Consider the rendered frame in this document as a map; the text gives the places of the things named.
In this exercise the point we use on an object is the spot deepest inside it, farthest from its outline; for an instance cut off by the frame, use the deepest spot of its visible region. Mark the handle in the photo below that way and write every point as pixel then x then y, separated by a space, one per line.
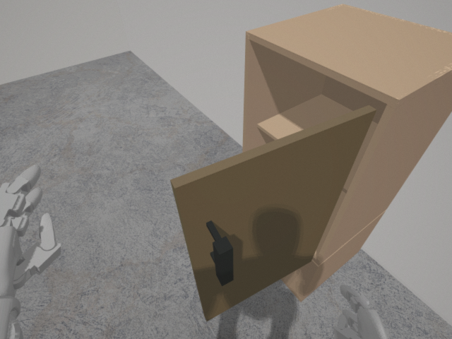
pixel 222 255

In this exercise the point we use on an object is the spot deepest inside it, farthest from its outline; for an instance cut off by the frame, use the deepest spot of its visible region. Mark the robot right hand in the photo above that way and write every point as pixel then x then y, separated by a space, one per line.
pixel 366 325

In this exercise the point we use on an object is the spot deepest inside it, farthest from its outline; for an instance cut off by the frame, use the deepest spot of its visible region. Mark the robot left hand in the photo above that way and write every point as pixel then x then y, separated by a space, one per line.
pixel 17 203

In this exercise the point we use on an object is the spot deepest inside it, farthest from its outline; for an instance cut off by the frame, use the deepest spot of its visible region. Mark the robot left forearm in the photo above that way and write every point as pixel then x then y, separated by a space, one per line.
pixel 9 311

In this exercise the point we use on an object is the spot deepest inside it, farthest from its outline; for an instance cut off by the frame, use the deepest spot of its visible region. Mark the cupboard door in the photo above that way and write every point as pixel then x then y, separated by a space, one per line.
pixel 273 204

